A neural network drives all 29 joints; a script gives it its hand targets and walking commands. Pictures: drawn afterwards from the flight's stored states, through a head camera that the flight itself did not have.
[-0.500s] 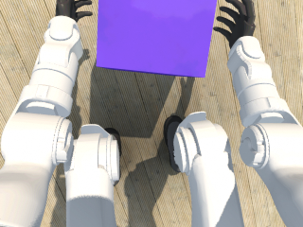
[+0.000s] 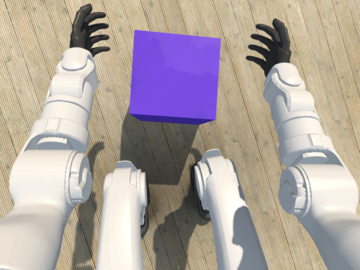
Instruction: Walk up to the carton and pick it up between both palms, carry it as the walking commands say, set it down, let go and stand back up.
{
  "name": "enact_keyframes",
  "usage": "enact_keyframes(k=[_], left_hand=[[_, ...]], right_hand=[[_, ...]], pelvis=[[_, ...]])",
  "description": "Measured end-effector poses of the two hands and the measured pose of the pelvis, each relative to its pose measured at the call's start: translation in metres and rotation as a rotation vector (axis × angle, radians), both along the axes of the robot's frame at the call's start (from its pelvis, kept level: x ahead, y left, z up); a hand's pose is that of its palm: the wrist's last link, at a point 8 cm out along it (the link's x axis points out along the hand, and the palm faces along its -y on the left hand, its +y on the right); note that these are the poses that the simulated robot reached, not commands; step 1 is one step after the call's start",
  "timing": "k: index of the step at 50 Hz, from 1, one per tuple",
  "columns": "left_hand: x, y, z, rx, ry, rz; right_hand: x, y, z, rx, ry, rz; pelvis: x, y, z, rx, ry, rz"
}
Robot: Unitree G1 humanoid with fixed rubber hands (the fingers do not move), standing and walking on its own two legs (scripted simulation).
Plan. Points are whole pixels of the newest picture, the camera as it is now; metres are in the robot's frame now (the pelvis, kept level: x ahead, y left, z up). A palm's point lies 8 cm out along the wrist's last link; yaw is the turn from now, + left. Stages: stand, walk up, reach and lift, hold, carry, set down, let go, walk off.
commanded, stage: set down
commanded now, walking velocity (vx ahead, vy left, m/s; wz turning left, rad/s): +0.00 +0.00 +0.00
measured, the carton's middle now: (173, 87) +0.51 -0.04 -0.34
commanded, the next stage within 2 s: let go in 0.78 s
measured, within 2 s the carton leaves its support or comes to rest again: neither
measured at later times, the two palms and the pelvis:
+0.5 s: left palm (38, 6) +0.54 +0.14 +0.03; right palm (345, 31) +0.48 -0.25 +0.04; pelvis +0.05 +0.01 +0.14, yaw +0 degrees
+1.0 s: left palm out of the picture +0.47 +0.16 +0.09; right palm out of the picture +0.43 -0.24 +0.10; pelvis +0.07 +0.00 +0.22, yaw +1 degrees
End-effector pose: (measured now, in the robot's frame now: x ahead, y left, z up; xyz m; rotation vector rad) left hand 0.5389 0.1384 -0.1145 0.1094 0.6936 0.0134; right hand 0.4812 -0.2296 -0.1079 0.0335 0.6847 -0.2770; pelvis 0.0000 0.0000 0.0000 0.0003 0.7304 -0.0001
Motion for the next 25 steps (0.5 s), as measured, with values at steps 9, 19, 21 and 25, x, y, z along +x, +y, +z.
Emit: enact_keyframes(k=[9, 19, 21, 25], left_hand=[[-0.001, 0.019, 0.039, 0.014, -0.008, -0.001], [-0.003, 0.003, 0.098, 0.004, -0.008, -0.044], [-0.002, 0.002, 0.113, 0.01, -0.011, -0.045], [0.0, 0.002, 0.14, 0.011, -0.008, -0.035]], right_hand=[[0.0, 0.012, 0.038, 0.007, 0.008, -0.005], [-0.006, -0.012, 0.105, -0.012, 0.001, -0.022], [-0.005, -0.015, 0.12, -0.009, -0.008, -0.019], [-0.006, -0.018, 0.144, -0.005, -0.009, -0.008]], pelvis=[[0.01, 0.004, 0.046, -0.016, 0.082, 0.02], [0.033, 0.01, 0.105, -0.02, 0.108, 0.022], [0.038, 0.01, 0.117, -0.015, 0.106, 0.017], [0.046, 0.009, 0.139, -0.005, 0.097, 0.011]])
